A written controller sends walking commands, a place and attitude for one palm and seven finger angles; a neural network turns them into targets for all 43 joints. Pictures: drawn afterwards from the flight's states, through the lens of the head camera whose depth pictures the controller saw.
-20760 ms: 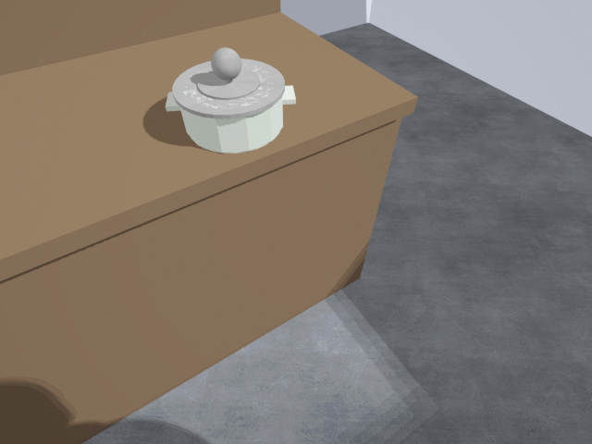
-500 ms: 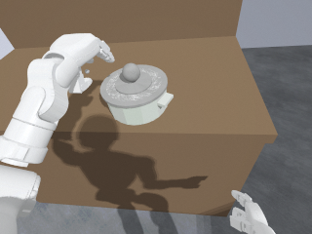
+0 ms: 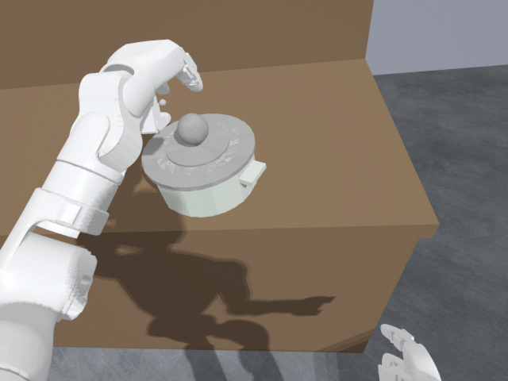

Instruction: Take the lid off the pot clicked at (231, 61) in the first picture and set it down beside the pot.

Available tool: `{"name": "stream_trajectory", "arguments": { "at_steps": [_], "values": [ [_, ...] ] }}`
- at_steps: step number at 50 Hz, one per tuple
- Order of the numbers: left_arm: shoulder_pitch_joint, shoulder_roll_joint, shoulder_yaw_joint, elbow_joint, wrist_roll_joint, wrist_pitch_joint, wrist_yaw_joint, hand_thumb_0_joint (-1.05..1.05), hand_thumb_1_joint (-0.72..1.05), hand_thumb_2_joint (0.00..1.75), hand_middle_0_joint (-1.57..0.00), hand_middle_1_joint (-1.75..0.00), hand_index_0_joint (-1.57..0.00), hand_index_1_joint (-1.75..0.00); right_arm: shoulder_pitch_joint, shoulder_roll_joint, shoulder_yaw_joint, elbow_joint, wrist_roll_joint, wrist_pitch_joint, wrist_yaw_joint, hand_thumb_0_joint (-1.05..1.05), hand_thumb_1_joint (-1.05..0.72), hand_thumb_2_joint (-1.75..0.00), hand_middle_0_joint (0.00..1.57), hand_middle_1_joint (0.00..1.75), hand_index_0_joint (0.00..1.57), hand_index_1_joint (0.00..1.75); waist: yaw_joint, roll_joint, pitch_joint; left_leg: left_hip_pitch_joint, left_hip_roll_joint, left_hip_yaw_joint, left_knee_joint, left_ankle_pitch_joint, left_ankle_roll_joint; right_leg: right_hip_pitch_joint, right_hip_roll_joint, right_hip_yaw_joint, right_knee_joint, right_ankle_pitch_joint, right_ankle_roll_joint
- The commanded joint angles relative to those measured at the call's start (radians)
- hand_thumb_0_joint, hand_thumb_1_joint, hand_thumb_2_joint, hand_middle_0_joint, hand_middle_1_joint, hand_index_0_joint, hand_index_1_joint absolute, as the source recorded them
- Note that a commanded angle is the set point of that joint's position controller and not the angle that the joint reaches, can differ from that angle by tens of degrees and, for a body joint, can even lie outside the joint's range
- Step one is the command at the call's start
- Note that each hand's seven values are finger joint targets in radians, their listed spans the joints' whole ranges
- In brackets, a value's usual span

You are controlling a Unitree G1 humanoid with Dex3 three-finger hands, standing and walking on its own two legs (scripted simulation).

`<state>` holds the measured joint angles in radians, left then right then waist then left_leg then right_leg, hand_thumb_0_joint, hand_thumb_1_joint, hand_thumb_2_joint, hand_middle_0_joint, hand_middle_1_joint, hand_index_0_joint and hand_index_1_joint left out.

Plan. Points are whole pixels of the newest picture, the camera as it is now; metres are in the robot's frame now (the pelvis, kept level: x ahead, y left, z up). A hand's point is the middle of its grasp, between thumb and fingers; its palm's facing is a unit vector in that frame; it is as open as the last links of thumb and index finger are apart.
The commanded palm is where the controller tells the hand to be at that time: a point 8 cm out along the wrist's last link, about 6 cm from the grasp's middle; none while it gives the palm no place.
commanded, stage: move the open hand above the knob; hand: left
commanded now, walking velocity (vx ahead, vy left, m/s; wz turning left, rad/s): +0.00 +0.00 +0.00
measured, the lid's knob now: (192, 129) +0.48 +0.12 +0.17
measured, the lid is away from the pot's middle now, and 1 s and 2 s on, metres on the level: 0.00 0.00 0.00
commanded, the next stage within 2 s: lower the open fingers around the knob in 1.76 s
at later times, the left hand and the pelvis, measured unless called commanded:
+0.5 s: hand (184, 85) +0.47 +0.11 +0.26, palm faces -0.14 -0.05 -0.99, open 9.9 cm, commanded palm +0.43 +0.13 +0.32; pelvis +0.02 +0.00 +0.00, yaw +0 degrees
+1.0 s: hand (174, 93) +0.45 +0.12 +0.26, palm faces -0.10 -0.04 -0.99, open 9.9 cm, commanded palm +0.42 +0.13 +0.32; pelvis +0.01 +0.01 +0.00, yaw +0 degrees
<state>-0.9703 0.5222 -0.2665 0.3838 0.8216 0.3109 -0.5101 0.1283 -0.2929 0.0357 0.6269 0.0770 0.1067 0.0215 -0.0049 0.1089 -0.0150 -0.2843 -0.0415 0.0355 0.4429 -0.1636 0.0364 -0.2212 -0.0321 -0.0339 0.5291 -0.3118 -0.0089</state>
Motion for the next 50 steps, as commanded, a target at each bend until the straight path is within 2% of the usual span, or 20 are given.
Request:
{"name": "stream_trajectory", "arguments": {
  "at_steps": [1, 8, 12, 13, 16, 18, 21, 23, 27, 28, 29, 32, 33, 36, 38, 42, 43, 46, 48, 50],
  "values": [
    [-0.515, 0.208, 0.125, -0.076, 0.03, 0.024, 0.04, 0.0, -0.4, 1.74, -0.89, -0.08, -0.89, -0.08, -0.142, -0.087, -0.024, -0.152, 0.002, -0.042, 0.005, 0.0, -0.9, -0.9, 0.2, 0.3, 0.2, 0.3, 0.012, -0.177, -0.324, 0.2, -0.027, -0.029, -0.013, 0.213, 0.035, 0.015, 0.037, -0.002, -0.072, 0.351, -0.024],
    [-0.658, 0.202, 0.105, -0.09, 0.043, 0.027, 0.052, 0.0, -0.4, 1.74, -0.89, -0.08, -0.89, -0.08, -0.134, -0.085, -0.027, -0.142, -0.001, -0.043, 0.007, 0.0, -0.9, -0.9, 0.2, 0.3, 0.2, 0.3, -0.001, -0.142, -0.399, 0.237, -0.032, -0.035, -0.011, 0.22, 0.037, 0.03, 0.038, 0.004, -0.072, 0.359, -0.028],
    [-0.664, 0.128, 0.056, 0.044, 0.028, 0.038, 0.055, 0.0, -0.4, 1.74, -0.89, -0.08, -0.89, -0.08, -0.101, -0.092, -0.033, -0.118, 0.0, -0.041, 0.0, 0.0, -0.9, -0.9, 0.2, 0.3, 0.2, 0.3, -0.022, -0.178, -0.356, 0.22, -0.033, -0.033, -0.008, 0.204, 0.04, 0.006, 0.035, 0.0, -0.085, 0.364, -0.026],
    [-0.696, 0.188, 0.095, 0.066, 0.056, 0.04, 0.057, 0.0, -0.4, 1.74, -0.89, -0.08, -0.89, -0.08, -0.104, -0.091, -0.027, -0.112, -0.004, -0.043, -0.002, 0.0, -0.9, -0.9, 0.2, 0.3, 0.2, 0.3, -0.015, -0.179, -0.38, 0.214, -0.032, -0.03, -0.017, 0.183, 0.038, 0.019, 0.036, 0.006, -0.084, 0.35, -0.024],
    [-0.751, 0.144, 0.059, 0.097, 0.062, 0.04, 0.056, 0.0, -0.4, 1.74, -0.89, -0.08, -0.89, -0.08, -0.092, -0.088, -0.027, -0.106, -0.004, -0.048, -0.003, 0.0, -0.9, -0.9, 0.2, 0.3, 0.2, 0.3, -0.021, -0.161, -0.387, 0.227, -0.032, -0.035, -0.02, 0.204, 0.039, 0.012, 0.038, 0.004, -0.077, 0.364, -0.027],
    [-0.732, 0.182, 0.096, 0.076, 0.068, 0.031, 0.054, 0.0, -0.4, 1.74, -0.89, -0.08, -0.89, -0.08, -0.087, -0.09, -0.031, -0.115, -0.009, -0.049, 0.0, 0.0, -0.9, -0.9, 0.2, 0.3, 0.2, 0.3, -0.013, -0.162, -0.441, 0.237, -0.034, -0.038, -0.01, 0.246, 0.041, 0.051, 0.037, 0.008, -0.072, 0.41, -0.028],
    [-0.706, 0.139, 0.069, 0.145, 0.068, 0.04, 0.045, 0.0, -0.4, 1.74, -0.89, -0.08, -0.89, -0.08, -0.078, -0.09, -0.031, -0.111, -0.005, -0.045, -0.001, 0.0, -0.9, -0.9, 0.2, 0.3, 0.2, 0.3, -0.017, -0.198, -0.379, 0.212, -0.033, -0.029, -0.018, 0.24, 0.044, 0.032, 0.036, 0.005, -0.08, 0.416, -0.024],
    [-0.679, 0.21, 0.13, 0.087, 0.068, 0.028, 0.044, 0.0, -0.4, 1.74, -0.89, -0.08, -0.89, -0.08, -0.081, -0.096, -0.034, -0.128, -0.008, -0.047, 0.003, 0.0, -0.9, -0.9, 0.2, 0.3, 0.2, 0.3, 0.0, -0.189, -0.439, 0.225, -0.034, -0.03, -0.011, 0.291, 0.047, 0.085, 0.033, 0.013, -0.074, 0.472, -0.024],
    [-0.622, 0.129, 0.074, 0.074, 0.044, 0.033, 0.034, 0.0, -0.4, 1.74, -0.89, -0.08, -0.89, -0.08, -0.076, -0.097, -0.042, -0.135, -0.001, -0.042, 0.01, 0.0, -0.9, -0.9, 0.2, 0.3, 0.2, 0.3, -0.014, -0.168, -0.394, 0.243, -0.029, -0.032, -0.006, 0.325, 0.05, 0.049, 0.035, 0.002, -0.086, 0.467, -0.026],
    [-0.649, 0.207, 0.132, 0.071, 0.063, 0.034, 0.037, 0.0, -0.4, 1.74, -0.89, -0.08, -0.89, -0.08, -0.08, -0.097, -0.038, -0.129, -0.002, -0.041, 0.009, 0.0, -0.9, -0.9, 0.2, 0.3, 0.2, 0.3, -0.006, -0.201, -0.389, 0.229, -0.028, -0.032, -0.013, 0.295, 0.049, 0.055, 0.039, 0.004, -0.085, 0.453, -0.024],
    [-0.648, 0.214, 0.13, 0.09, 0.066, 0.034, 0.037, 0.0, -0.4, 1.74, -0.89, -0.08, -0.89, -0.08, -0.083, -0.099, -0.034, -0.132, -0.003, -0.043, 0.005, 0.0, -0.9, -0.9, 0.2, 0.3, 0.2, 0.3, -0.005, -0.201, -0.367, 0.211, -0.032, -0.025, -0.018, 0.274, 0.051, 0.056, 0.038, 0.006, -0.086, 0.449, -0.023],
    [-0.712, 0.094, 0.032, -0.09, 0.037, 0.02, 0.035, 0.0, -0.4, 1.74, -0.89, -0.08, -0.89, -0.08, -0.099, -0.084, -0.046, -0.154, 0.004, -0.052, 0.013, 0.0, -0.9, -0.9, 0.2, 0.3, 0.2, 0.3, -0.022, -0.115, -0.457, 0.313, -0.025, -0.044, 0.001, 0.38, 0.053, 0.038, 0.037, 0.002, -0.08, 0.451, -0.028],
    [-0.709, 0.19, 0.116, -0.117, 0.055, 0.022, 0.041, 0.0, -0.4, 1.74, -0.89, -0.08, -0.89, -0.08, -0.095, -0.084, -0.049, -0.152, -0.002, -0.06, 0.017, 0.0, -0.9, -0.9, 0.2, 0.3, 0.2, 0.3, -0.003, -0.114, -0.49, 0.331, -0.021, -0.05, 0.007, 0.403, 0.052, 0.052, 0.041, 0.009, -0.075, 0.459, -0.028],
    [-0.639, 0.169, 0.102, 0.012, 0.057, 0.045, 0.04, 0.0, -0.4, 1.74, -0.89, -0.08, -0.89, -0.08, -0.092, -0.091, -0.039, -0.13, 0.002, -0.045, 0.016, 0.0, -0.9, -0.9, 0.2, 0.3, 0.2, 0.3, -0.006, -0.179, -0.382, 0.251, -0.024, -0.037, -0.013, 0.31, 0.044, 0.021, 0.044, -0.004, -0.08, 0.418, -0.027],
    [-0.618, 0.196, 0.126, -0.033, 0.054, 0.037, 0.044, 0.0, -0.4, 1.74, -0.89, -0.08, -0.89, -0.08, -0.108, -0.093, -0.039, -0.141, 0.003, -0.041, 0.017, 0.0, -0.9, -0.9, 0.2, 0.3, 0.2, 0.3, 0.004, -0.155, -0.41, 0.259, -0.022, -0.035, -0.012, 0.317, 0.043, 0.04, 0.039, -0.001, -0.08, 0.419, -0.029],
    [-0.651, 0.085, 0.032, -0.094, 0.025, 0.038, 0.047, 0.0, -0.4, 1.74, -0.89, -0.08, -0.89, -0.08, -0.124, -0.086, -0.043, -0.148, 0.009, -0.037, 0.024, 0.0, -0.9, -0.9, 0.2, 0.3, 0.2, 0.3, -0.019, -0.117, -0.406, 0.301, -0.02, -0.051, -0.002, 0.327, 0.042, -0.008, 0.041, -0.01, -0.085, 0.378, -0.034],
    [-0.678, 0.172, 0.102, -0.108, 0.048, 0.04, 0.054, 0.0, -0.4, 1.74, -0.89, -0.08, -0.89, -0.08, -0.124, -0.083, -0.04, -0.144, 0.003, -0.04, 0.024, 0.0, -0.9, -0.9, 0.2, 0.3, 0.2, 0.3, -0.003, -0.136, -0.443, 0.297, -0.019, -0.051, -0.008, 0.308, 0.041, 0.019, 0.044, -0.004, -0.08, 0.376, -0.033],
    [-0.643, 0.146, 0.08, 0.022, 0.055, 0.059, 0.057, 0.0, -0.4, 1.74, -0.89, -0.08, -0.89, -0.08, -0.126, -0.085, -0.028, -0.123, 0.006, -0.029, 0.015, 0.0, -0.9, -0.9, 0.2, 0.3, 0.2, 0.3, -0.008, -0.178, -0.348, 0.234, -0.02, -0.042, -0.025, 0.225, 0.035, -0.015, 0.043, -0.013, -0.088, 0.326, -0.033],
    [-0.683, 0.169, 0.095, -0.049, 0.048, 0.042, 0.062, 0.0, -0.4, 1.74, -0.89, -0.08, -0.89, -0.08, -0.137, -0.083, -0.029, -0.136, 0.004, -0.031, 0.014, 0.0, -0.9, -0.9, 0.2, 0.3, 0.2, 0.3, -0.001, -0.161, -0.398, 0.246, -0.023, -0.042, -0.029, 0.214, 0.035, 0.018, 0.038, -0.007, -0.09, 0.329, -0.033],
    [-0.686, 0.101, 0.033, -0.017, 0.052, 0.047, 0.061, 0.0, -0.4, 1.74, -0.89, -0.08, -0.89, -0.08, -0.152, -0.073, -0.023, -0.136, 0.008, -0.031, 0.012, 0.0, -0.9, -0.9, 0.2, 0.3, 0.2, 0.3, -0.01, -0.149, -0.364, 0.247, -0.02, -0.048, -0.028, 0.205, 0.033, -0.02, 0.04, -0.013, -0.084, 0.303, -0.037]
  ]
}}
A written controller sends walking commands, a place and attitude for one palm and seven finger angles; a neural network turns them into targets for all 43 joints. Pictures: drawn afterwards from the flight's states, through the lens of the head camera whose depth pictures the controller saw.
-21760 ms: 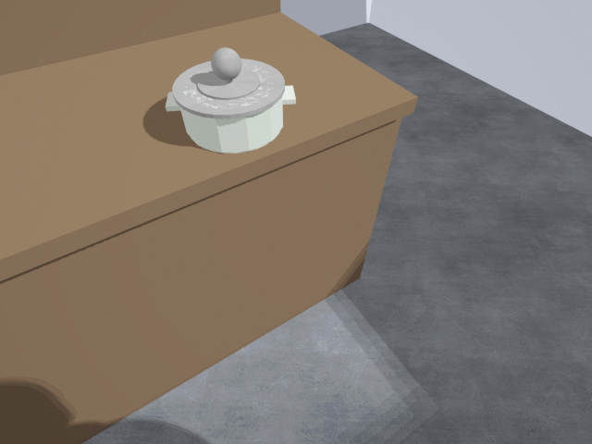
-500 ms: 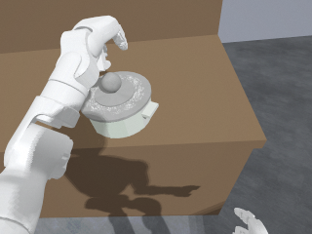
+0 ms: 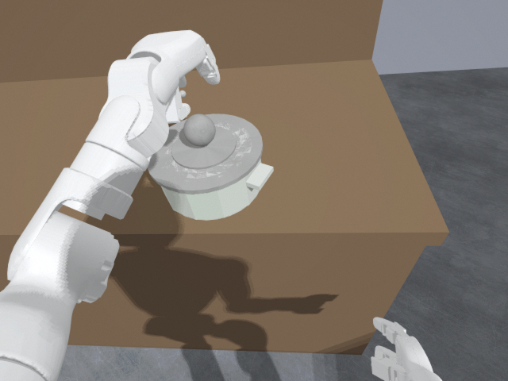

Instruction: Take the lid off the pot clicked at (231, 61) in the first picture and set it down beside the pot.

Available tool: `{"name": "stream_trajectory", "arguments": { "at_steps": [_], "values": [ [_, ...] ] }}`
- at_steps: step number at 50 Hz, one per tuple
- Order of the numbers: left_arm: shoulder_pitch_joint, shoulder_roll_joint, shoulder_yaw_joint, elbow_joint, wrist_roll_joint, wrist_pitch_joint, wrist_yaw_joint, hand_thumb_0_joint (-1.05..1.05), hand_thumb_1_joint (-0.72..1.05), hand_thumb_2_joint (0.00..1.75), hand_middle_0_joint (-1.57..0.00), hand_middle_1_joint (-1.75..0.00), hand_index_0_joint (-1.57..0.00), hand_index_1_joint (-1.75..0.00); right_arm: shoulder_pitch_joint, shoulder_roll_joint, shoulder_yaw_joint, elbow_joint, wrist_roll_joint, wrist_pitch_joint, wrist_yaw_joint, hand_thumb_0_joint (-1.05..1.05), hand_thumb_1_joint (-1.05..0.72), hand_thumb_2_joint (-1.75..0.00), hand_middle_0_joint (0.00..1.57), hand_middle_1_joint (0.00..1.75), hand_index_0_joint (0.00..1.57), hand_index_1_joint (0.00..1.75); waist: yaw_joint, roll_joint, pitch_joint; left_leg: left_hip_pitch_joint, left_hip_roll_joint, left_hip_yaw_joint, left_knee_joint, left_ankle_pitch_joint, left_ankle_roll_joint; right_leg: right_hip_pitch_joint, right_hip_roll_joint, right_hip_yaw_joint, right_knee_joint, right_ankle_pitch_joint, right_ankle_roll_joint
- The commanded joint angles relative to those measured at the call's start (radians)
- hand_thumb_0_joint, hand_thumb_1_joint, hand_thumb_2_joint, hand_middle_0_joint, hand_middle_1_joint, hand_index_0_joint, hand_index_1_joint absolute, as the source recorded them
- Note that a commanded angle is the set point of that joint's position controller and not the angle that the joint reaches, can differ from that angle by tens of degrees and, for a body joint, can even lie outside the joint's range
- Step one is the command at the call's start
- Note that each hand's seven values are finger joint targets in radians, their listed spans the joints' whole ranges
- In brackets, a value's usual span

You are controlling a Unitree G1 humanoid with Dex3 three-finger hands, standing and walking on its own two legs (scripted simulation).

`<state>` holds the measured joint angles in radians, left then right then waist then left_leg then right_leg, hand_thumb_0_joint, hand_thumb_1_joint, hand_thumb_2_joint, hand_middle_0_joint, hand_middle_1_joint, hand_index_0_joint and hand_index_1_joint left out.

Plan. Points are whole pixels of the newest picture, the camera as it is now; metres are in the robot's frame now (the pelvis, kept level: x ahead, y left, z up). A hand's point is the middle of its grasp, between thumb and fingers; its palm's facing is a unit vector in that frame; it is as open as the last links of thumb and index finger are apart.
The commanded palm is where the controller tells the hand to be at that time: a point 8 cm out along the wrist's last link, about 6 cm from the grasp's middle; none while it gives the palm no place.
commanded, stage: move the open hand above the knob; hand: left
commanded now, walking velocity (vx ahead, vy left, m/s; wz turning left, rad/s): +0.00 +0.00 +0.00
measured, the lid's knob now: (199, 130) +0.47 +0.11 +0.17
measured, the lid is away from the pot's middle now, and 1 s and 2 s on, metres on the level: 0.00 0.00 0.00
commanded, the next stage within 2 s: lower the open fingers around the knob in 0.76 s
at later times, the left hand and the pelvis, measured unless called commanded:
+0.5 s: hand (181, 93) +0.44 +0.11 +0.26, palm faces -0.10 -0.04 -0.99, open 9.9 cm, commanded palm +0.40 +0.12 +0.32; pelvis +0.00 +0.00 +0.00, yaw -1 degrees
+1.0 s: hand (179, 102) +0.42 +0.11 +0.26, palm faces -0.09 -0.04 -0.99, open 9.9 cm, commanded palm +0.39 +0.12 +0.31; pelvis -0.01 -0.01 +0.00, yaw +0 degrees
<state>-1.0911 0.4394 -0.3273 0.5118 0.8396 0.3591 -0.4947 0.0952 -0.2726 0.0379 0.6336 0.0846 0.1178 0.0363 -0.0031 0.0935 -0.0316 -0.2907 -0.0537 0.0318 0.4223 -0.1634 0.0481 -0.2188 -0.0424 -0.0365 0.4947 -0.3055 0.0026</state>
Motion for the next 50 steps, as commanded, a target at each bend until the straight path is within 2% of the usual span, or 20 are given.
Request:
{"name": "stream_trajectory", "arguments": {
  "at_steps": [1, 2, 8, 12, 14, 17, 18, 22, 23, 26, 28, 31, 33, 38, 40, 42, 43, 47, 48, 50],
  "values": [
    [-0.575, 0.157, 0.071, -0.135, 0.034, 0.003, 0.046, 0.0, -0.4, 1.74, -0.89, -0.08, -0.89, -0.08, -0.116, -0.092, -0.026, -0.139, 0.0, -0.042, -0.002, 0.0, -0.9, -0.9, 0.2, 0.3, 0.2, 0.3, -0.018, -0.129, -0.347, 0.265, -0.007, -0.048, -0.007, 0.206, 0.019, -0.035, 0.053, -0.012, -0.051, 0.284, -0.049],
    [-0.565, 0.138, 0.066, -0.167, 0.005, -0.007, 0.049, 0.0, -0.4, 1.74, -0.89, -0.08, -0.89, -0.08, -0.109, -0.098, -0.035, -0.145, 0.001, -0.042, 0.001, 0.0, -0.9, -0.9, 0.2, 0.3, 0.2, 0.3, -0.023, -0.114, -0.359, 0.284, -0.006, -0.053, 0.003, 0.218, 0.021, -0.036, 0.049, -0.012, -0.056, 0.29, -0.051],
    [-0.561, 0.263, 0.163, -0.05, 0.042, -0.005, 0.061, 0.0, -0.4, 1.74, -0.89, -0.08, -0.89, -0.08, -0.098, -0.101, -0.022, -0.128, -0.009, -0.041, -0.015, 0.0, -0.9, -0.9, 0.2, 0.3, 0.2, 0.3, -0.003, -0.164, -0.346, 0.214, -0.011, -0.041, -0.02, 0.143, 0.02, 0.008, 0.047, -0.001, -0.064, 0.272, -0.046],
    [-0.557, 0.156, 0.082, -0.115, 0.01, -0.02, 0.052, 0.0, -0.4, 1.74, -0.89, -0.08, -0.89, -0.08, -0.098, -0.1, -0.033, -0.144, -0.004, -0.047, -0.01, 0.0, -0.9, -0.9, 0.2, 0.3, 0.2, 0.3, -0.017, -0.133, -0.361, 0.255, -0.009, -0.046, -0.008, 0.179, 0.023, -0.002, 0.043, -0.007, -0.062, 0.292, -0.048],
    [-0.541, 0.25, 0.156, -0.097, 0.041, -0.014, 0.05, 0.0, -0.4, 1.74, -0.89, -0.08, -0.89, -0.08, -0.102, -0.1, -0.03, -0.145, -0.01, -0.05, -0.012, 0.0, -0.9, -0.9, 0.2, 0.3, 0.2, 0.3, 0.0, -0.151, -0.378, 0.244, -0.011, -0.039, -0.009, 0.181, 0.028, 0.029, 0.048, 0.004, -0.058, 0.312, -0.046],
    [-0.489, 0.219, 0.137, -0.072, 0.013, -0.015, 0.044, 0.0, -0.4, 1.74, -0.89, -0.08, -0.89, -0.08, -0.084, -0.111, -0.035, -0.14, -0.004, -0.044, -0.011, 0.0, -0.9, -0.9, 0.2, 0.3, 0.2, 0.3, -0.01, -0.158, -0.327, 0.222, -0.01, -0.037, -0.008, 0.19, 0.028, 0.019, 0.042, -0.002, -0.07, 0.329, -0.045],
    [-0.535, 0.272, 0.17, -0.117, 0.035, -0.017, 0.044, 0.0, -0.4, 1.74, -0.89, -0.08, -0.89, -0.08, -0.092, -0.106, -0.029, -0.143, -0.005, -0.046, -0.01, 0.0, -0.9, -0.9, 0.2, 0.3, 0.2, 0.3, 0.0, -0.161, -0.352, 0.222, -0.011, -0.035, -0.017, 0.179, 0.026, 0.036, 0.046, 0.001, -0.067, 0.324, -0.042],
    [-0.495, 0.242, 0.156, -0.194, 0.008, -0.03, 0.039, 0.0, -0.4, 1.74, -0.89, -0.08, -0.89, -0.08, -0.098, -0.109, -0.041, -0.163, -0.004, -0.056, -0.008, 0.0, -0.9, -0.9, 0.2, 0.3, 0.2, 0.3, 0.0, -0.126, -0.382, 0.259, -0.012, -0.037, 0.003, 0.236, 0.032, 0.048, 0.042, 0.003, -0.059, 0.366, -0.045],
    [-0.517, 0.299, 0.193, -0.254, 0.029, -0.032, 0.039, 0.0, -0.4, 1.74, -0.89, -0.08, -0.89, -0.08, -0.109, -0.102, -0.037, -0.169, -0.005, -0.06, -0.004, 0.0, -0.9, -0.9, 0.2, 0.3, 0.2, 0.3, 0.013, -0.11, -0.428, 0.276, -0.012, -0.038, 0.002, 0.262, 0.031, 0.072, 0.046, 0.01, -0.05, 0.386, -0.045],
    [-0.434, 0.261, 0.174, -0.193, 0.025, -0.01, 0.03, 0.0, -0.4, 1.74, -0.89, -0.08, -0.89, -0.08, -0.11, -0.104, -0.036, -0.163, -0.001, -0.052, 0.001, 0.0, -0.9, -0.9, 0.2, 0.3, 0.2, 0.3, 0.009, -0.149, -0.347, 0.246, -0.01, -0.031, 0.005, 0.255, 0.03, 0.032, 0.05, 0.0, -0.054, 0.379, -0.043],
    [-0.435, 0.308, 0.21, -0.259, 0.021, -0.019, 0.033, 0.0, -0.4, 1.74, -0.89, -0.08, -0.89, -0.08, -0.121, -0.107, -0.037, -0.17, -0.001, -0.048, 0.004, 0.0, -0.9, -0.9, 0.2, 0.3, 0.2, 0.3, 0.018, -0.139, -0.372, 0.247, -0.01, -0.03, 0.001, 0.255, 0.028, 0.057, 0.047, 0.004, -0.054, 0.381, -0.043],
    [-0.458, 0.206, 0.118, -0.287, 0.012, -0.009, 0.029, 0.0, -0.4, 1.74, -0.89, -0.08, -0.89, -0.08, -0.141, -0.095, -0.033, -0.174, 0.007, -0.045, 0.006, 0.0, -0.9, -0.9, 0.2, 0.3, 0.2, 0.3, 0.001, -0.127, -0.336, 0.259, -0.007, -0.033, 0.006, 0.253, 0.026, 0.004, 0.051, -0.007, -0.051, 0.357, -0.043],
    [-0.448, 0.282, 0.185, -0.327, 0.013, -0.012, 0.038, 0.0, -0.4, 1.74, -0.89, -0.08, -0.89, -0.08, -0.138, -0.1, -0.037, -0.175, 0.002, -0.046, 0.009, 0.0, -0.9, -0.9, 0.2, 0.3, 0.2, 0.3, 0.016, -0.11, -0.389, 0.278, -0.007, -0.037, 0.01, 0.264, 0.027, 0.032, 0.051, 0.001, -0.05, 0.36, -0.046],
    [-0.463, 0.279, 0.173, -0.259, 0.021, -0.003, 0.047, 0.0, -0.4, 1.74, -0.89, -0.08, -0.89, -0.08, -0.152, -0.098, -0.026, -0.162, 0.002, -0.036, 0.001, 0.0, -0.9, -0.9, 0.2, 0.3, 0.2, 0.3, 0.011, -0.131, -0.35, 0.236, -0.008, -0.031, 0.0, 0.191, 0.019, 0.015, 0.047, -0.002, -0.052, 0.31, -0.045],
    [-0.488, 0.209, 0.115, -0.301, 0.015, -0.005, 0.045, 0.0, -0.4, 1.74, -0.89, -0.08, -0.89, -0.08, -0.166, -0.086, -0.026, -0.173, 0.007, -0.04, 0.004, 0.0, -0.9, -0.9, 0.2, 0.3, 0.2, 0.3, 0.006, -0.116, -0.368, 0.262, -0.007, -0.038, 0.008, 0.21, 0.02, 0.001, 0.048, -0.006, -0.045, 0.309, -0.048],
    [-0.436, 0.219, 0.135, -0.247, -0.009, 0.0, 0.048, 0.0, -0.4, 1.74, -0.89, -0.08, -0.89, -0.08, -0.149, -0.103, -0.031, -0.163, 0.003, -0.031, 0.004, 0.0, -0.9, -0.9, 0.2, 0.3, 0.2, 0.3, -0.001, -0.13, -0.356, 0.253, -0.006, -0.044, 0.014, 0.205, 0.02, 0.0, 0.046, -0.008, -0.054, 0.311, -0.048],
    [-0.472, 0.257, 0.153, -0.217, 0.024, 0.007, 0.049, 0.0, -0.4, 1.74, -0.89, -0.08, -0.89, -0.08, -0.155, -0.096, -0.023, -0.154, 0.002, -0.03, 0.001, 0.0, -0.9, -0.9, 0.2, 0.3, 0.2, 0.3, 0.003, -0.145, -0.351, 0.234, -0.007, -0.035, 0.004, 0.166, 0.017, 0.001, 0.048, -0.003, -0.053, 0.287, -0.045],
    [-0.448, 0.176, 0.1, -0.181, -0.018, -0.001, 0.039, 0.0, -0.4, 1.74, -0.89, -0.08, -0.89, -0.08, -0.146, -0.101, -0.027, -0.156, 0.004, -0.025, -0.006, 0.0, -0.9, -0.9, 0.2, 0.3, 0.2, 0.3, -0.012, -0.136, -0.305, 0.228, -0.01, -0.041, 0.001, 0.124, 0.019, -0.029, 0.042, -0.011, -0.066, 0.256, -0.047],
    [-0.467, 0.216, 0.124, -0.18, 0.011, 0.001, 0.039, 0.0, -0.4, 1.74, -0.89, -0.08, -0.89, -0.08, -0.154, -0.095, -0.02, -0.158, 0.001, -0.027, -0.005, 0.0, -0.9, -0.9, 0.2, 0.3, 0.2, 0.3, 0.001, -0.137, -0.331, 0.227, -0.009, -0.041, -0.003, 0.131, 0.016, -0.01, 0.047, -0.007, -0.055, 0.26, -0.048],
    [-0.498, 0.179, 0.091, -0.199, 0.012, 0.002, 0.036, 0.0, -0.4, 1.74, -0.89, -0.08, -0.89, -0.08, -0.162, -0.089, -0.019, -0.163, 0.002, -0.028, -0.005, 0.0, -0.9, -0.9, 0.2, 0.3, 0.2, 0.3, -0.006, -0.133, -0.338, 0.236, -0.011, -0.041, 0.002, 0.144, 0.018, -0.012, 0.046, -0.006, -0.051, 0.273, -0.048]
  ]
}}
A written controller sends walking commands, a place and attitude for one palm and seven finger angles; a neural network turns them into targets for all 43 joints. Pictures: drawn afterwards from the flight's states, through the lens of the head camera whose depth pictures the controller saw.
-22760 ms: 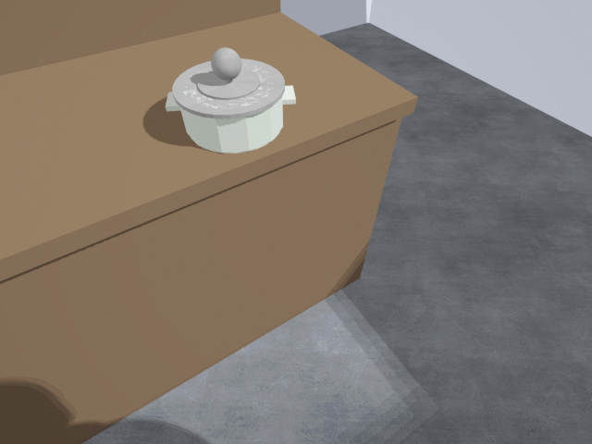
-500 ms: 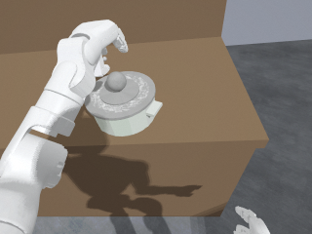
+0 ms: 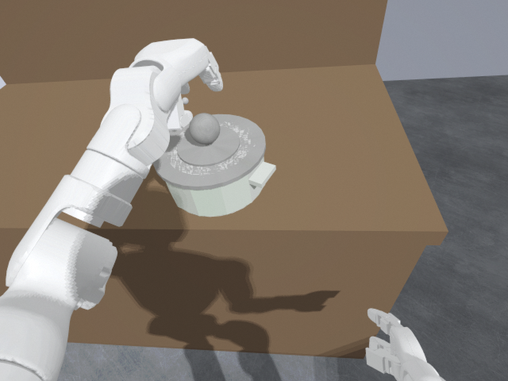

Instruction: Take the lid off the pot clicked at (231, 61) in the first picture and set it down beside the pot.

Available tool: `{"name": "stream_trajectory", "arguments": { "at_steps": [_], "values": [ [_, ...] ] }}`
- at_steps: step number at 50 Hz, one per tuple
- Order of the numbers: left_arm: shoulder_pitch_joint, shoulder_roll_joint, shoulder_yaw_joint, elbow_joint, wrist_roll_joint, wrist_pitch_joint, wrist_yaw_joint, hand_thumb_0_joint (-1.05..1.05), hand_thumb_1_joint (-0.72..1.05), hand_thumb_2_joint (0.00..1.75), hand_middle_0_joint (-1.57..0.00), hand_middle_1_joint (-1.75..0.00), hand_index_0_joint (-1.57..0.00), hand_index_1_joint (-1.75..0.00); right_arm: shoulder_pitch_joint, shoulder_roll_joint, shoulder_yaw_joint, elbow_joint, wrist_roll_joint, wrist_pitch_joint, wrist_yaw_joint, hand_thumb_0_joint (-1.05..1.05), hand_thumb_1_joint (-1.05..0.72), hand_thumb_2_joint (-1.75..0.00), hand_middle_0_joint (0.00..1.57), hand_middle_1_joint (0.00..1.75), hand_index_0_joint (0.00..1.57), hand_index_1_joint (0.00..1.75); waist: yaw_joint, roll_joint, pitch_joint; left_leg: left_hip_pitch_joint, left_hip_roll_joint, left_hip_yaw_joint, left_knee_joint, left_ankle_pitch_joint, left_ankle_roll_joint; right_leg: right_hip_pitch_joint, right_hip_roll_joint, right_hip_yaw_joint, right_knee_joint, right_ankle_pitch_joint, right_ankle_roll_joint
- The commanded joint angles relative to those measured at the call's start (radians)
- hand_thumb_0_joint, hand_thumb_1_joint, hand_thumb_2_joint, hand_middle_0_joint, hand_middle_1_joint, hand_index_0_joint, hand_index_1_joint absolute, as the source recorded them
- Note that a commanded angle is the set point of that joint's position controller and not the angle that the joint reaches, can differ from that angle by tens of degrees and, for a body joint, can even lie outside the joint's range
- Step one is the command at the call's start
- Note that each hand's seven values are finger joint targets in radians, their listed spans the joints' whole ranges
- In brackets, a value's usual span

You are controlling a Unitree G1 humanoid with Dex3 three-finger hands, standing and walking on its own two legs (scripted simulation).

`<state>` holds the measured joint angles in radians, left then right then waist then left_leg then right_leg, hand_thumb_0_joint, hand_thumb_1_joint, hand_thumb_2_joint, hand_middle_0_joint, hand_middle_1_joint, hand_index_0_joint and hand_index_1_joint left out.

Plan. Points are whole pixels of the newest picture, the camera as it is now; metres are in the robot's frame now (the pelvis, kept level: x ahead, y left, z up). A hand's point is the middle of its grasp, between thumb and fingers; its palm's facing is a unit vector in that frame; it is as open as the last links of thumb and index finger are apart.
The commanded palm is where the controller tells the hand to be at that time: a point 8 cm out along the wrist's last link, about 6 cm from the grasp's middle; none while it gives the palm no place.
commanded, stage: lower the open fingers around the knob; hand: left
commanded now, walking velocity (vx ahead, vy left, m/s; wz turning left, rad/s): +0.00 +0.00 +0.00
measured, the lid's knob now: (204, 128) +0.48 +0.11 +0.17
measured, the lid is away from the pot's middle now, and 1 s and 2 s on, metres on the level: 0.00 0.00 0.00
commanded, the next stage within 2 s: close the fingers and squeeze the knob in 1.00 s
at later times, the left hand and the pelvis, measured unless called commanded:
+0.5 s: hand (193, 122) +0.44 +0.11 +0.22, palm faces -0.18 -0.07 -0.98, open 9.9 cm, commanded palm +0.41 +0.13 +0.28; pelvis +0.01 +0.00 +0.00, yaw -1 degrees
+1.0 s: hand (194, 133) +0.45 +0.12 +0.19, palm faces -0.21 -0.09 -0.97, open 10.1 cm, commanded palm +0.42 +0.13 +0.25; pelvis +0.01 +0.00 +0.00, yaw -1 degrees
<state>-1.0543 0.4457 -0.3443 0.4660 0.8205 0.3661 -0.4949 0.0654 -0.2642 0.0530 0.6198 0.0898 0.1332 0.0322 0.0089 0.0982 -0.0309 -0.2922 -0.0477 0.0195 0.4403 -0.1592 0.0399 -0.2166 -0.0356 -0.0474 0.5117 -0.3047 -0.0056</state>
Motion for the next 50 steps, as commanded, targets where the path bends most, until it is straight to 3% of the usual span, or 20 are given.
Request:
{"name": "stream_trajectory", "arguments": {
  "at_steps": [1, 2, 3, 5, 7, 8, 10, 12, 18, 20, 21, 22, 28, 30, 33, 37, 39, 43, 46, 50],
  "values": [
    [-0.543, 0.169, 0.106, -0.171, 0.026, -0.008, 0.036, 0.0, -0.4, 1.74, -0.89, -0.08, -0.89, -0.08, -0.13, -0.094, -0.035, -0.153, -0.003, -0.046, -0.001, 0.0, -0.9, -0.9, 0.2, 0.3, 0.2, 0.3, -0.017, -0.129, -0.351, 0.246, -0.019, -0.032, -0.016, 0.136, 0.028, -0.011, 0.041, 0.006, -0.07, 0.269, -0.039],
    [-0.509, 0.179, 0.125, -0.166, 0.004, -0.016, 0.04, 0.0, -0.4, 1.74, -0.89, -0.08, -0.89, -0.08, -0.117, -0.106, -0.046, -0.15, -0.006, -0.045, 0.0, 0.0, -0.9, -0.9, 0.2, 0.3, 0.2, 0.3, -0.022, -0.133, -0.355, 0.252, -0.018, -0.034, -0.004, 0.146, 0.031, -0.005, 0.037, 0.006, -0.072, 0.283, -0.041],
    [-0.521, 0.242, 0.171, -0.166, 0.034, -0.015, 0.042, 0.0, -0.4, 1.74, -0.89, -0.08, -0.89, -0.08, -0.11, -0.102, -0.039, -0.146, -0.011, -0.047, -0.001, 0.0, -0.9, -0.9, 0.2, 0.3, 0.2, 0.3, -0.008, -0.14, -0.385, 0.243, -0.018, -0.033, -0.014, 0.156, 0.03, 0.025, 0.042, 0.011, -0.067, 0.299, -0.039],
    [-0.527, 0.19, 0.13, -0.134, 0.032, -0.013, 0.039, 0.0, -0.4, 1.74, -0.89, -0.08, -0.89, -0.08, -0.112, -0.1, -0.035, -0.144, -0.006, -0.046, -0.001, 0.0, -0.9, -0.9, 0.2, 0.3, 0.2, 0.3, -0.016, -0.156, -0.328, 0.223, -0.018, -0.03, -0.018, 0.152, 0.028, 0.0, 0.042, 0.004, -0.069, 0.299, -0.039],
    [-0.458, 0.201, 0.157, -0.117, 0.005, -0.022, 0.045, 0.0, -0.4, 1.74, -0.89, -0.08, -0.89, -0.08, -0.095, -0.114, -0.046, -0.143, -0.01, -0.044, -0.001, 0.0, -0.9, -0.9, 0.2, 0.3, 0.2, 0.3, -0.013, -0.144, -0.33, 0.226, -0.016, -0.034, -0.016, 0.147, 0.031, 0.008, 0.038, 0.004, -0.076, 0.292, -0.04],
    [-0.484, 0.227, 0.17, -0.123, 0.032, -0.023, 0.046, 0.0, -0.4, 1.74, -0.89, -0.08, -0.89, -0.08, -0.099, -0.105, -0.04, -0.144, -0.012, -0.045, 0.0, 0.0, -0.9, -0.9, 0.2, 0.3, 0.2, 0.3, -0.006, -0.146, -0.344, 0.223, -0.016, -0.029, -0.023, 0.147, 0.028, 0.021, 0.042, 0.008, -0.07, 0.295, -0.039],
    [-0.486, 0.17, 0.124, -0.122, 0.026, -0.023, 0.045, 0.0, -0.4, 1.74, -0.89, -0.08, -0.89, -0.08, -0.1, -0.101, -0.041, -0.146, -0.008, -0.046, -0.002, 0.0, -0.9, -0.9, 0.2, 0.3, 0.2, 0.3, -0.016, -0.166, -0.321, 0.224, -0.016, -0.027, -0.023, 0.144, 0.032, 0.004, 0.044, 0.004, -0.076, 0.293, -0.036],
    [-0.459, 0.22, 0.175, -0.137, 0.005, -0.033, 0.054, 0.0, -0.4, 1.74, -0.89, -0.08, -0.89, -0.08, -0.084, -0.118, -0.052, -0.144, -0.011, -0.046, -0.003, 0.0, -0.9, -0.9, 0.2, 0.3, 0.2, 0.3, -0.012, -0.147, -0.341, 0.228, -0.014, -0.031, -0.021, 0.153, 0.033, 0.031, 0.039, 0.007, -0.078, 0.304, -0.038],
    [-0.399, 0.254, 0.208, -0.145, 0.022, -0.039, 0.059, 0.0, -0.4, 1.74, -0.89, -0.08, -0.89, -0.08, -0.077, -0.113, -0.052, -0.148, -0.012, -0.057, 0.0, 0.0, -0.9, -0.9, 0.2, 0.3, 0.2, 0.3, 0.0, -0.146, -0.356, 0.23, -0.016, -0.021, -0.017, 0.203, 0.035, 0.059, 0.045, 0.014, -0.07, 0.366, -0.035],
    [-0.404, 0.196, 0.156, -0.122, 0.017, -0.031, 0.056, 0.0, -0.4, 1.74, -0.89, -0.08, -0.89, -0.08, -0.078, -0.112, -0.051, -0.146, -0.006, -0.052, 0.0, 0.0, -0.9, -0.9, 0.2, 0.3, 0.2, 0.3, -0.014, -0.167, -0.3, 0.212, -0.016, -0.019, -0.022, 0.166, 0.035, 0.02, 0.046, 0.007, -0.08, 0.336, -0.031],
    [-0.393, 0.234, 0.191, -0.128, 0.015, -0.031, 0.059, 0.0, -0.4, 1.74, -0.89, -0.08, -0.89, -0.08, -0.078, -0.116, -0.053, -0.145, -0.007, -0.053, -0.002, 0.0, -0.9, -0.9, 0.2, 0.3, 0.2, 0.3, -0.008, -0.177, -0.313, 0.215, -0.015, -0.018, -0.02, 0.162, 0.037, 0.032, 0.047, 0.01, -0.081, 0.334, -0.029],
    [-0.37, 0.226, 0.185, -0.15, -0.001, -0.037, 0.061, 0.0, -0.4, 1.74, -0.89, -0.08, -0.89, -0.08, -0.08, -0.124, -0.058, -0.152, -0.008, -0.051, -0.002, 0.0, -0.9, -0.9, 0.2, 0.3, 0.2, 0.3, -0.012, -0.135, -0.323, 0.223, -0.016, -0.021, -0.017, 0.168, 0.037, 0.035, 0.044, 0.01, -0.082, 0.334, -0.033],
    [-0.439, 0.231, 0.172, -0.176, 0.021, -0.038, 0.067, 0.0, -0.4, 1.74, -0.89, -0.08, -0.89, -0.08, -0.067, -0.112, -0.058, -0.144, -0.009, -0.066, -0.007, 0.0, -0.9, -0.9, 0.2, 0.3, 0.2, 0.3, -0.022, -0.119, -0.382, 0.26, -0.02, -0.027, -0.006, 0.19, 0.04, 0.04, 0.051, 0.017, -0.073, 0.358, -0.033],
    [-0.403, 0.223, 0.169, -0.089, 0.023, -0.026, 0.066, 0.0, -0.4, 1.74, -0.89, -0.08, -0.89, -0.08, -0.053, -0.117, -0.054, -0.127, -0.005, -0.059, -0.008, 0.0, -0.9, -0.9, 0.2, 0.3, 0.2, 0.3, -0.027, -0.154, -0.317, 0.224, -0.019, -0.026, -0.011, 0.165, 0.038, 0.015, 0.053, 0.009, -0.081, 0.342, -0.031],
    [-0.375, 0.214, 0.168, -0.109, 0.024, -0.032, 0.068, 0.0, -0.4, 1.74, -0.89, -0.08, -0.89, -0.08, -0.056, -0.117, -0.057, -0.134, -0.009, -0.057, -0.003, 0.0, -0.9, -0.9, 0.2, 0.3, 0.2, 0.3, -0.023, -0.134, -0.357, 0.24, -0.02, -0.027, -0.002, 0.192, 0.036, 0.03, 0.053, 0.011, -0.072, 0.365, -0.033],
    [-0.323, 0.167, 0.143, -0.109, 0.006, -0.032, 0.068, 0.0, -0.4, 1.74, -0.89, -0.08, -0.89, -0.08, -0.061, -0.123, -0.062, -0.142, -0.007, -0.045, 0.001, 0.0, -0.9, -0.9, 0.2, 0.3, 0.2, 0.3, -0.03, -0.134, -0.328, 0.232, -0.018, -0.025, 0.001, 0.194, 0.036, 0.017, 0.05, 0.004, -0.079, 0.365, -0.035],
    [-0.335, 0.214, 0.177, -0.113, 0.023, -0.033, 0.075, 0.0, -0.4, 1.74, -0.89, -0.08, -0.89, -0.08, -0.068, -0.119, -0.055, -0.145, -0.007, -0.045, 0.0, 0.0, -0.9, -0.9, 0.2, 0.3, 0.2, 0.3, -0.021, -0.13, -0.334, 0.231, -0.017, -0.026, 0.003, 0.206, 0.035, 0.026, 0.054, 0.007, -0.071, 0.378, -0.035],
    [-0.387, 0.181, 0.143, -0.167, 0.023, -0.032, 0.082, 0.0, -0.4, 1.74, -0.89, -0.08, -0.89, -0.08, -0.073, -0.111, -0.056, -0.148, -0.008, -0.039, 0.003, 0.0, -0.9, -0.9, 0.2, 0.3, 0.2, 0.3, -0.029, -0.101, -0.365, 0.26, -0.015, -0.032, 0.004, 0.23, 0.033, 0.02, 0.056, 0.004, -0.067, 0.379, -0.037],
    [-0.348, 0.186, 0.154, -0.058, 0.025, -0.02, 0.089, 0.0, -0.4, 1.74, -0.89, -0.08, -0.89, -0.08, -0.059, -0.117, -0.052, -0.129, -0.006, -0.036, -0.003, 0.0, -0.9, -0.9, 0.2, 0.3, 0.2, 0.3, -0.029, -0.146, -0.308, 0.218, -0.015, -0.03, -0.006, 0.171, 0.031, 0.0, 0.059, 0.001, -0.077, 0.334, -0.034],
    [-0.398, 0.181, 0.148, -0.105, 0.029, -0.028, 0.095, 0.0, -0.4, 1.74, -0.89, -0.08, -0.89, -0.08, -0.057, -0.112, -0.057, -0.129, -0.009, -0.042, -0.006, 0.0, -0.9, -0.9, 0.2, 0.3, 0.2, 0.3, -0.032, -0.123, -0.356, 0.253, -0.014, -0.034, 0.0, 0.205, 0.034, 0.013, 0.058, 0.005, -0.072, 0.361, -0.039]
  ]
}}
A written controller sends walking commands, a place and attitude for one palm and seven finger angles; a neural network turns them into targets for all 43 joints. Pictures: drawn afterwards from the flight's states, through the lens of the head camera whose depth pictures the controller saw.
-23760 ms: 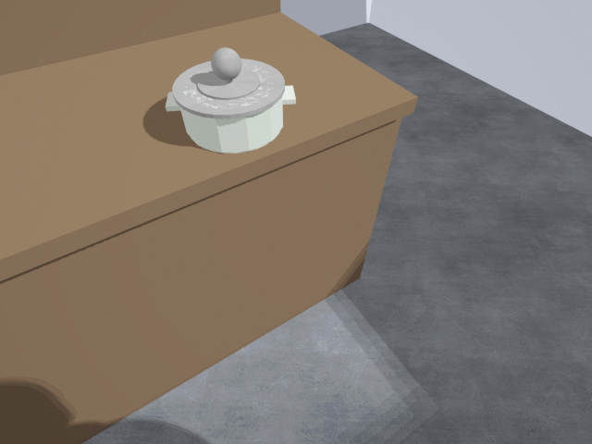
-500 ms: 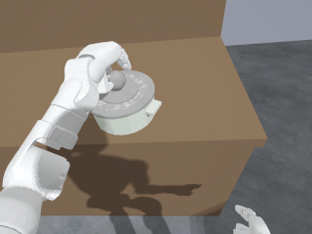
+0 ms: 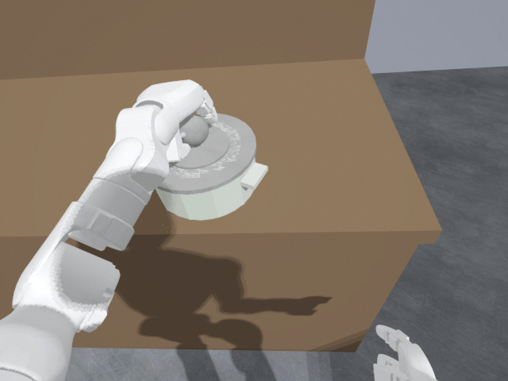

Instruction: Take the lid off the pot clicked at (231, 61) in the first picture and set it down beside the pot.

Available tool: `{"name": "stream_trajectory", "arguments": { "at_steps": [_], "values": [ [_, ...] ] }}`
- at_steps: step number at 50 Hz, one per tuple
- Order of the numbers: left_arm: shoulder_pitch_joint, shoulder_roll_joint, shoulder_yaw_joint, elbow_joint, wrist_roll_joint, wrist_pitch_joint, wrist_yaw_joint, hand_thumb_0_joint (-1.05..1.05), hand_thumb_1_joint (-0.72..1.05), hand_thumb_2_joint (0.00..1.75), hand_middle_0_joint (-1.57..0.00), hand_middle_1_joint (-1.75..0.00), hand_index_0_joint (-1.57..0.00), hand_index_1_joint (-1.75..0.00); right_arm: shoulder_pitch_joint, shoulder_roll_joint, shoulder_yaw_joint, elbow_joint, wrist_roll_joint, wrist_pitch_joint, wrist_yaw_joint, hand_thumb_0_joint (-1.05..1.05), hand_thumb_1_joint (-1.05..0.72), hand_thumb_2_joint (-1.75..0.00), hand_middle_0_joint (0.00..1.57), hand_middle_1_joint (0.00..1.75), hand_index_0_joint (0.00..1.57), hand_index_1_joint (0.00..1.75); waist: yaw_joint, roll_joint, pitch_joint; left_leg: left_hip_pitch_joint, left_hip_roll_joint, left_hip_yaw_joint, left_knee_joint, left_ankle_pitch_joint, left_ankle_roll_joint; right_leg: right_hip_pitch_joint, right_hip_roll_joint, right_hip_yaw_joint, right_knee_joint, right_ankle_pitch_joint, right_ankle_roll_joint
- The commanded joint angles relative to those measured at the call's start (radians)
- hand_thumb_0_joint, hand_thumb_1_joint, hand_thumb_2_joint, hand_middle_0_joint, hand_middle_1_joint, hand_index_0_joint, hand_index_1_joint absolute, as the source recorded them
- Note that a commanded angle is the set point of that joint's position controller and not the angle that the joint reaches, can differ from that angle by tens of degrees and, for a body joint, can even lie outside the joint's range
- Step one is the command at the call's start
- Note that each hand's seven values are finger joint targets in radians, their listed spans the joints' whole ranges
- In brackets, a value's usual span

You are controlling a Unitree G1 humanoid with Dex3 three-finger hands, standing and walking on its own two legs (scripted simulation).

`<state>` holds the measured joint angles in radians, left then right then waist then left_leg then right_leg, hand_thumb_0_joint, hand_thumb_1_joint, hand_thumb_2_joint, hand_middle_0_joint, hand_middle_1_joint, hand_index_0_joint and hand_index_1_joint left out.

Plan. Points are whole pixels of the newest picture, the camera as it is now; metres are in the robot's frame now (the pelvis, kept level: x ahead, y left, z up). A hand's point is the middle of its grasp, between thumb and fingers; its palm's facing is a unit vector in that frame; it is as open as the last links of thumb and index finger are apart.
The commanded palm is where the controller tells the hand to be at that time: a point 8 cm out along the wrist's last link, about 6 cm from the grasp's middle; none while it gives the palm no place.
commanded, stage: close the fingers and squeeze the knob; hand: left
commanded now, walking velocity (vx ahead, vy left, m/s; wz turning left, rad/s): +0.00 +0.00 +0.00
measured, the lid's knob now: (192, 129) +0.47 +0.11 +0.17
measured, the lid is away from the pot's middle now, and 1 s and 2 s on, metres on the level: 0.00 0.00 0.01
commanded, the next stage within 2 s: lift the lid straight up in 1.56 s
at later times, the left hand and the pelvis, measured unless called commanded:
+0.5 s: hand (186, 134) +0.44 +0.11 +0.19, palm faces -0.23 -0.08 -0.97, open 9.2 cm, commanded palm +0.41 +0.12 +0.25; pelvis +0.00 +0.00 +0.00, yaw +0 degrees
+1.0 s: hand (190, 134) +0.44 +0.11 +0.19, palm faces -0.24 -0.06 -0.97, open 8.0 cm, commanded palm +0.42 +0.12 +0.25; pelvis +0.00 +0.00 +0.00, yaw +0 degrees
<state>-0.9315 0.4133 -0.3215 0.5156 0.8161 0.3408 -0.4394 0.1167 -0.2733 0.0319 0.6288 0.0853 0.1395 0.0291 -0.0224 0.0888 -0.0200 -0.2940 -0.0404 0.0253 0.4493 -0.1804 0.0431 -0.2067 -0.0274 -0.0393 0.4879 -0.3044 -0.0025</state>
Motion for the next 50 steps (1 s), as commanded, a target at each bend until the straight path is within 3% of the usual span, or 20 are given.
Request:
{"name": "stream_trajectory", "arguments": {
  "at_steps": [1, 3, 5, 6, 8, 10, 13, 15, 20, 23, 26, 29, 31, 33, 40, 42, 43, 45, 48, 50],
  "values": [
    [-0.531, 0.23, 0.136, -0.177, 0.033, -0.003, 0.041, 0.0, -0.4, 1.74, -0.89, -0.08, -0.89, -0.08, -0.109, -0.105, -0.034, -0.14, -0.005, -0.049, 0.0, 0.0, -0.9, -0.9, 0.2, 0.3, 0.2, 0.3, 0.004, -0.105, -0.389, 0.261, -0.021, -0.045, -0.011, 0.24, 0.028, 0.014, 0.05, -0.004, -0.043, 0.368, -0.042],
    [-0.511, 0.229, 0.141, -0.174, 0.03, -0.008, 0.04, 0.0, -0.4, 1.74, -0.89, -0.08, -0.89, -0.08, -0.105, -0.103, -0.036, -0.142, -0.008, -0.052, 0.002, 0.0, -0.9, -0.9, 0.2, 0.3, 0.2, 0.3, 0.005, -0.118, -0.394, 0.258, -0.023, -0.043, -0.007, 0.251, 0.031, 0.028, 0.05, -0.002, -0.045, 0.389, -0.041],
    [-0.498, 0.209, 0.127, -0.119, 0.026, 0.0, 0.037, 0.0, -0.4, 1.74, -0.89, -0.08, -0.89, -0.08, -0.102, -0.104, -0.033, -0.133, -0.004, -0.049, -0.001, 0.0, -0.9, -0.9, 0.2, 0.3, 0.2, 0.3, 0.0, -0.148, -0.339, 0.227, -0.024, -0.04, -0.015, 0.214, 0.029, 0.008, 0.05, -0.007, -0.053, 0.367, -0.037],
    [-0.501, 0.215, 0.13, -0.115, 0.026, 0.0, 0.038, 0.0, -0.27, 1.35, -0.82, -0.08, -0.82, -0.08, -0.103, -0.106, -0.033, -0.131, -0.004, -0.049, -0.003, 0.0, -0.9, -0.9, 0.2, 0.3, 0.2, 0.3, 0.0, -0.147, -0.34, 0.23, -0.022, -0.039, -0.017, 0.214, 0.031, 0.007, 0.05, -0.005, -0.054, 0.365, -0.037],
    [-0.553, 0.228, 0.133, -0.209, 0.025, -0.013, 0.039, 0.0, -0.24, 1.35, -0.84, -0.08, -0.84, -0.08, -0.108, -0.104, -0.036, -0.143, -0.007, -0.053, 0.001, 0.0, -0.9, -0.9, 0.2, 0.3, 0.2, 0.3, 0.003, -0.097, -0.397, 0.269, -0.022, -0.048, -0.017, 0.241, 0.03, 0.024, 0.049, -0.004, -0.048, 0.375, -0.041],
    [-0.525, 0.163, 0.087, -0.187, 0.024, -0.005, 0.036, 0.0, -0.22, 1.34, -0.85, -0.08, -0.85, -0.08, -0.108, -0.097, -0.04, -0.14, -0.005, -0.055, 0.004, 0.0, -0.9, -0.9, 0.2, 0.3, 0.2, 0.3, -0.005, -0.11, -0.375, 0.281, -0.02, -0.049, -0.009, 0.265, 0.031, -0.003, 0.053, -0.008, -0.049, 0.38, -0.041],
    [-0.494, 0.205, 0.128, -0.146, 0.025, -0.005, 0.04, 0.0, -0.18, 1.33, -0.87, -0.08, -0.87, -0.08, -0.097, -0.106, -0.038, -0.13, -0.007, -0.05, 0.005, 0.0, -0.9, -0.9, 0.2, 0.3, 0.2, 0.3, 0.001, -0.13, -0.358, 0.252, -0.02, -0.044, -0.017, 0.233, 0.028, 0.009, 0.054, -0.009, -0.053, 0.366, -0.041],
    [-0.511, 0.188, 0.113, -0.147, 0.023, -0.002, 0.04, 0.0, -0.16, 1.32, -0.89, -0.08, -0.89, -0.08, -0.105, -0.103, -0.037, -0.132, -0.006, -0.051, 0.001, 0.0, -0.9, -0.9, 0.2, 0.3, 0.2, 0.3, 0.0, -0.145, -0.345, 0.246, -0.023, -0.041, -0.017, 0.221, 0.032, 0.005, 0.052, -0.007, -0.056, 0.368, -0.038],
    [-0.524, 0.166, 0.092, -0.148, 0.022, 0.001, 0.041, 0.0, -0.1, 1.29, -0.77, -0.42, -0.77, -0.42, -0.106, -0.1, -0.037, -0.13, -0.005, -0.051, 0.002, 0.0, -0.9, -0.9, 0.2, 0.3, 0.2, 0.3, -0.003, -0.135, -0.353, 0.254, -0.022, -0.045, -0.019, 0.21, 0.03, -0.001, 0.053, -0.009, -0.055, 0.352, -0.039],
    [-0.551, 0.225, 0.134, -0.144, 0.027, -0.006, 0.044, 0.0, -0.06, 1.26, -0.75, -0.51, -0.75, -0.51, -0.101, -0.106, -0.035, -0.125, -0.007, -0.05, -0.002, 0.0, -0.9, -0.9, 0.2, 0.3, 0.2, 0.3, 0.001, -0.139, -0.367, 0.239, -0.025, -0.04, -0.025, 0.194, 0.03, 0.025, 0.05, -0.003, -0.056, 0.361, -0.038],
    [-0.554, 0.174, 0.095, -0.174, 0.024, -0.004, 0.041, 0.0, -0.02, 1.24, -0.74, -0.59, -0.74, -0.59, -0.109, -0.099, -0.039, -0.132, -0.007, -0.058, 0.001, 0.0, -0.9, -0.9, 0.2, 0.3, 0.2, 0.3, 0.0, -0.112, -0.395, 0.276, -0.025, -0.047, -0.012, 0.243, 0.032, 0.017, 0.052, -0.003, -0.049, 0.387, -0.041],
    [-0.514, 0.174, 0.101, -0.08, 0.025, 0.004, 0.041, 0.0, 0.02, 1.21, -0.74, -0.65, -0.74, -0.65, -0.101, -0.102, -0.034, -0.119, -0.005, -0.047, 0.0, 0.0, -0.9, -0.9, 0.2, 0.3, 0.2, 0.3, -0.006, -0.158, -0.311, 0.221, -0.025, -0.039, -0.022, 0.183, 0.03, -0.004, 0.053, -0.01, -0.062, 0.351, -0.038],
    [-0.552, 0.188, 0.105, -0.104, 0.025, 0.002, 0.041, 0.0, 0.05, 1.19, -0.74, -0.69, -0.74, -0.69, -0.103, -0.105, -0.034, -0.12, -0.005, -0.049, -0.004, 0.0, -0.9, -0.9, 0.2, 0.3, 0.2, 0.3, -0.004, -0.137, -0.333, 0.23, -0.028, -0.04, -0.025, 0.168, 0.032, 0.0, 0.051, -0.004, -0.063, 0.337, -0.037],
    [-0.586, 0.204, 0.111, -0.152, 0.028, -0.011, 0.044, 0.0, 0.08, 1.17, -0.74, -0.72, -0.74, -0.72, -0.101, -0.102, -0.035, -0.126, -0.009, -0.054, -0.007, 0.0, -0.9, -0.9, 0.2, 0.3, 0.2, 0.3, -0.005, -0.111, -0.382, 0.256, -0.029, -0.045, -0.02, 0.194, 0.034, 0.023, 0.05, 0.002, -0.059, 0.362, -0.04],
    [-0.569, 0.157, 0.082, -0.121, 0.026, 0.0, 0.035, 0.0, 0.18, 1.08, -0.76, -0.82, -0.76, -0.82, -0.104, -0.101, -0.037, -0.119, -0.006, -0.054, -0.004, 0.0, -0.9, -0.9, 0.2, 0.3, 0.2, 0.3, -0.009, -0.138, -0.355, 0.254, -0.028, -0.042, -0.018, 0.211, 0.033, 0.008, 0.051, -0.003, -0.059, 0.387, -0.038],
    [-0.57, 0.142, 0.074, -0.184, 0.005, -0.009, 0.036, 0.0, 0.21, 1.05, -0.77, -0.84, -0.77, -0.84, -0.103, -0.103, -0.043, -0.129, -0.01, -0.056, 0.001, 0.0, -0.9, -0.9, 0.2, 0.3, 0.2, 0.3, -0.011, -0.103, -0.393, 0.282, -0.03, -0.052, -0.008, 0.255, 0.035, 0.022, 0.048, -0.005, -0.055, 0.41, -0.044],
    [-0.581, 0.171, 0.095, -0.19, 0.025, -0.008, 0.036, 0.0, 0.23, 1.03, -0.77, -0.85, -0.77, -0.85, -0.102, -0.1, -0.043, -0.125, -0.011, -0.057, 0.003, 0.0, -0.9, -0.9, 0.2, 0.3, 0.2, 0.3, -0.005, -0.105, -0.41, 0.296, -0.026, -0.051, -0.006, 0.277, 0.034, 0.026, 0.054, -0.002, -0.05, 0.425, -0.042],
    [-0.542, 0.153, 0.083, -0.133, 0.025, 0.002, 0.036, 0.0, 0.26, 1.0, -0.78, -0.87, -0.78, -0.87, -0.107, -0.1, -0.035, -0.121, -0.007, -0.053, 0.004, 0.0, -0.9, -0.9, 0.2, 0.3, 0.2, 0.3, -0.004, -0.131, -0.357, 0.26, -0.028, -0.048, -0.013, 0.255, 0.031, 0.014, 0.054, -0.008, -0.052, 0.413, -0.041],
    [-0.57, 0.16, 0.088, -0.191, 0.018, -0.003, 0.038, 0.0, 0.27, 1.0, -0.78, -0.86, -0.79, -0.87, -0.11, -0.097, -0.04, -0.129, -0.011, -0.053, 0.006, 0.0, -0.9, -0.9, 0.2, 0.3, 0.2, 0.3, -0.001, -0.118, -0.399, 0.281, -0.029, -0.051, -0.015, 0.249, 0.032, 0.029, 0.053, -0.004, -0.054, 0.406, -0.041],
    [-0.556, 0.136, 0.067, -0.138, 0.018, 0.005, 0.036, 0.0, 0.25, 1.04, -0.77, -0.84, -0.79, -0.85, -0.111, -0.098, -0.035, -0.119, -0.006, -0.05, 0.003, 0.0, -0.9, -0.9, 0.2, 0.3, 0.2, 0.3, -0.007, -0.144, -0.357, 0.258, -0.029, -0.045, -0.019, 0.232, 0.033, 0.015, 0.053, -0.008, -0.056, 0.4, -0.039]
  ]
}}
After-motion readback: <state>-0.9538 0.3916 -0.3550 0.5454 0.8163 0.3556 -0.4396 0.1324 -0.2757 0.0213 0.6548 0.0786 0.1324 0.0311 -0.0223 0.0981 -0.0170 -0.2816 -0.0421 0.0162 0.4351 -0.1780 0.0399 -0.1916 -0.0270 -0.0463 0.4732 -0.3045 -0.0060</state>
